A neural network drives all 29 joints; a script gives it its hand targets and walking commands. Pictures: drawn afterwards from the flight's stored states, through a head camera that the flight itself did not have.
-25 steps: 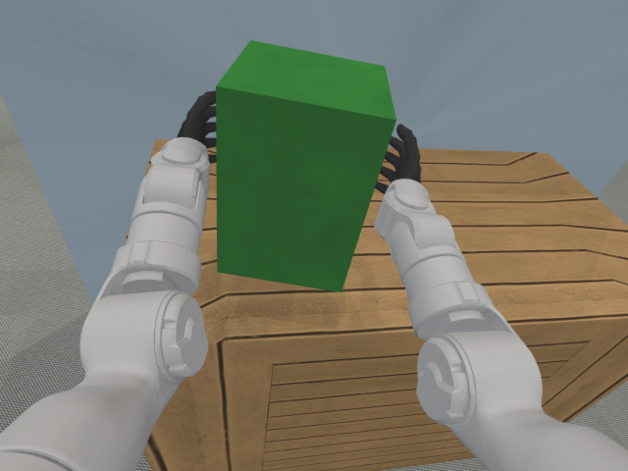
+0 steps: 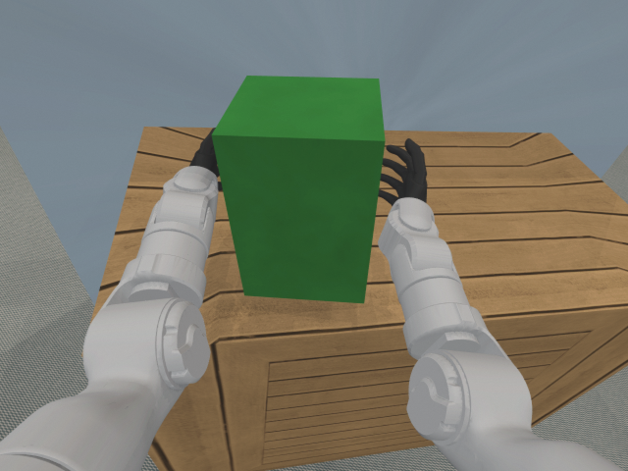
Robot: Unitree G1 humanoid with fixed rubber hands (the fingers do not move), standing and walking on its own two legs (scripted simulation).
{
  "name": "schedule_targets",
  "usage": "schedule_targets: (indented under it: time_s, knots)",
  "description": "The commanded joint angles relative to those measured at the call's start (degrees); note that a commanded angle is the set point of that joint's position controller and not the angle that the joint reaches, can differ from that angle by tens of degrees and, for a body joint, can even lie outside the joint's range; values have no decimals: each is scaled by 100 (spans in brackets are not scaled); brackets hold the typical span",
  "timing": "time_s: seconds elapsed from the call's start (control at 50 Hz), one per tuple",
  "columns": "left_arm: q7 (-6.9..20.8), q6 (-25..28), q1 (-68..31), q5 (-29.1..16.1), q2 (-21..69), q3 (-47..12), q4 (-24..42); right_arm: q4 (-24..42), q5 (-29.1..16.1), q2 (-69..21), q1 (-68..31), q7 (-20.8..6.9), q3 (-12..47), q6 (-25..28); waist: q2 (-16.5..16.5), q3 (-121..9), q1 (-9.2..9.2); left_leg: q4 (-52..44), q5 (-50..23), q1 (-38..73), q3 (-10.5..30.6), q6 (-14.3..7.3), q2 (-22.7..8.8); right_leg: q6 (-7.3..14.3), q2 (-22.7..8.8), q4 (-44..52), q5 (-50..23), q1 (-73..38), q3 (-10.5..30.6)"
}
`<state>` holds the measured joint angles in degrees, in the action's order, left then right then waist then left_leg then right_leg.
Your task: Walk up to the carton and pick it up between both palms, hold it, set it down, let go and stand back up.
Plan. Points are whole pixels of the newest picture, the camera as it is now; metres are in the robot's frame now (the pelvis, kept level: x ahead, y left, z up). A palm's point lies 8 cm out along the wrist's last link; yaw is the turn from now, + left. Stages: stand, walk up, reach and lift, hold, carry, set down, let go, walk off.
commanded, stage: set down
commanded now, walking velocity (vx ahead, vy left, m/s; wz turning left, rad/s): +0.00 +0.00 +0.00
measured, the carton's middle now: (307, 193) +0.43 -0.04 +0.14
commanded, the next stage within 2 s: none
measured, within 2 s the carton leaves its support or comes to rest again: neither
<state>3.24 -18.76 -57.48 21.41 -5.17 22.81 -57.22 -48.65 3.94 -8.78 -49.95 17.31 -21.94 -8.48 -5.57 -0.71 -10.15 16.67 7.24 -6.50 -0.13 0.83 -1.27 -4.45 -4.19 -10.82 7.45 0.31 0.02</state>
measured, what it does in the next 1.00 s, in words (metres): stands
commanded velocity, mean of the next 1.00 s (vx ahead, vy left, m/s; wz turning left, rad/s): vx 0.00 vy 0.00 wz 0.00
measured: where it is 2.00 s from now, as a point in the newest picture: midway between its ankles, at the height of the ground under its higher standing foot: outside the picture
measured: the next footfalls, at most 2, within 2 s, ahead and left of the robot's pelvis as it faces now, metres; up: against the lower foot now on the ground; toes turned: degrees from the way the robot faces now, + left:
none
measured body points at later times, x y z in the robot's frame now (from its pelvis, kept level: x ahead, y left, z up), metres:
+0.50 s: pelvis +0.01 +0.00 +0.00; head +0.01 +0.05 +0.45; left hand +0.46 +0.09 +0.13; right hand +0.39 -0.16 +0.14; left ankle +0.02 +0.13 -0.75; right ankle -0.02 -0.17 -0.75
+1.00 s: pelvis +0.00 +0.00 +0.00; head +0.00 +0.04 +0.45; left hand +0.45 +0.09 +0.13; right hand +0.37 -0.17 +0.12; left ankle +0.02 +0.12 -0.75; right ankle -0.02 -0.17 -0.75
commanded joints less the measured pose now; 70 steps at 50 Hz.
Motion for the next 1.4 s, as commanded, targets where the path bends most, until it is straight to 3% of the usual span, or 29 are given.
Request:
schedule_targets:
  time_s: [0.0,0.08,0.12,0.18,0.28,0.34,0.4,0.42,0.44,0.46,0.52,0.54,0.62,0.66,0.68,0.7,0.72,0.76,0.82,0.84,0.86,0.92,0.94,1.06,1.12,1.22,1.24,1.36,1.38]
  knots:
    - [1063,497,-4164,-644,3556,-1387,870,1129,-37,-3079,-4381,-768,1843,537,627,-3136,-44,88,-1379,1204,-412,209,531,9,664,-288,-2656,-692,-621]
    - [1002,672,-4463,-780,3706,-1727,1137,1210,53,-3189,-4344,-772,1889,684,791,-3499,-133,192,-1700,1449,-351,326,439,39,695,-354,-2868,-557,-716]
    - [1006,587,-3976,-772,3798,-1851,1126,1253,10,-3149,-4159,-745,2040,714,932,-3495,-94,278,-1885,1588,-347,330,435,73,667,-360,-2994,-509,-695]
    - [1032,568,-3986,-738,3757,-1804,1081,1112,-62,-3207,-4022,-655,2136,666,876,-3194,-141,195,-1719,1331,-330,254,460,30,619,-433,-3187,-609,-643]
    - [1149,404,-3396,-476,3608,-1562,783,1271,9,-3007,-3784,-624,2073,681,842,-2849,-34,121,-1617,1280,-417,193,465,18,615,-349,-2965,-604,-672]
    - [1162,449,-3419,-439,3765,-1667,1063,1297,118,-3072,-3654,-646,2063,771,956,-2949,-133,178,-1828,1444,-383,259,452,36,643,-353,-2935,-541,-702]
    - [1118,600,-3539,-475,3834,-1819,1236,1442,107,-3185,-3738,-660,2199,912,978,-3126,-50,258,-2024,1488,-402,310,424,77,667,-386,-2998,-506,-723]
    - [1121,595,-3518,-441,3763,-1670,1082,1282,179,-3107,-3628,-686,2082,892,946,-3023,-60,194,-1858,1416,-345,263,372,55,671,-336,-2795,-418,-710]
    - [1114,638,-3699,-369,3738,-1674,1107,1397,174,-3152,-3781,-707,2192,949,917,-3170,83,170,-1799,1372,-416,261,404,39,645,-378,-2897,-493,-725]
    - [1093,637,-3542,-402,3744,-1688,1080,1407,180,-3096,-3731,-701,2090,973,960,-3124,-13,203,-1845,1416,-414,289,403,65,634,-411,-2970,-509,-722]
    - [1105,666,-3425,-338,3884,-1630,956,1474,328,-3150,-3714,-724,2013,1054,901,-3097,88,92,-1612,1352,-448,268,395,62,647,-323,-2768,-588,-729]
    - [1122,694,-3405,-373,3857,-1735,1009,1459,377,-3095,-3619,-727,1956,1085,812,-3157,-64,98,-1636,1420,-424,265,409,58,681,-343,-2838,-609,-756]
    - [1192,695,-3316,-197,3705,-1463,655,1147,578,-2982,-3479,-768,1748,1058,734,-2621,37,-88,-1087,1193,-513,207,416,38,588,-250,-2298,-499,-742]
    - [1199,756,-3304,-194,3679,-1439,774,1283,639,-3074,-3426,-774,1730,1152,721,-2803,108,-105,-1128,1183,-552,189,428,12,600,-269,-2426,-670,-698]
    - [1185,806,-3484,-234,3672,-1475,762,1185,702,-3045,-3456,-794,1610,1157,740,-2821,-60,-92,-1095,1139,-525,219,413,10,647,-256,-2342,-612,-730]
    - [1164,878,-3480,-212,3654,-1395,728,1069,716,-3086,-3490,-831,1610,1186,819,-2901,94,-132,-990,1175,-533,199,395,45,618,-223,-2209,-583,-707]
    - [1163,881,-3351,-190,3644,-1333,638,1115,762,-3061,-3439,-856,1495,1216,858,-2843,38,-162,-924,1166,-538,202,387,69,615,-192,-2155,-506,-727]
    - [1168,862,-3134,-67,3620,-1176,345,1142,878,-2993,-3439,-889,1441,1253,709,-2661,182,-210,-841,1078,-586,184,383,41,631,-182,-2078,-504,-713]
    - [1235,931,-3151,-18,3560,-995,424,1210,1022,-3149,-3270,-900,1361,1278,506,-2622,179,-342,-436,902,-631,77,409,-19,594,-159,-1981,-681,-695]
    - [1224,929,-3248,-3,3495,-972,350,1119,1042,-3075,-3317,-919,1275,1274,630,-2515,178,-342,-401,822,-651,116,418,-19,551,-174,-1915,-666,-669]
    - [1237,975,-3237,-52,3411,-960,381,1082,1130,-3138,-3257,-937,1177,1283,520,-2549,130,-337,-398,821,-677,117,419,-35,570,-213,-1932,-676,-721]
    - [1221,1041,-3105,38,3429,-910,427,1045,1153,-3064,-3130,-972,1253,1352,656,-2520,260,-329,-502,941,-673,132,408,-21,563,-170,-1943,-623,-719]
    - [1199,1003,-3006,118,3484,-873,295,992,1179,-3082,-3143,-968,1129,1356,709,-2520,192,-318,-563,960,-667,144,407,-22,599,-197,-1930,-628,-750]
    - [1258,989,-2667,237,3515,-889,354,958,1221,-3058,-2837,-951,1273,1468,670,-2256,210,-216,-897,955,-666,138,371,-23,582,-247,-2257,-627,-748]
    - [1266,936,-2398,381,3412,-766,328,848,1279,-3031,-2437,-936,1334,1477,632,-1944,316,-282,-774,938,-735,107,376,-65,582,-202,-2063,-727,-752]
    - [1221,961,-2389,334,3396,-839,535,940,1326,-2834,-2424,-918,1219,1604,655,-1939,213,-231,-909,945,-714,125,340,-44,641,-179,-1959,-540,-816]
    - [1221,961,-2337,365,3349,-758,448,969,1284,-2803,-2565,-949,1230,1605,579,-1860,317,-273,-724,922,-717,82,319,-34,639,-133,-1720,-468,-809]
    - [1245,882,-1862,427,3296,-687,513,833,1325,-2840,-2108,-947,1194,1618,527,-1595,373,-301,-758,887,-783,60,341,-41,624,-135,-1788,-658,-820]
    - [1252,867,-1824,467,3335,-704,571,765,1381,-2813,-1950,-933,1112,1623,630,-1502,314,-285,-681,880,-791,54,351,-26,601,-115,-1704,-624,-813]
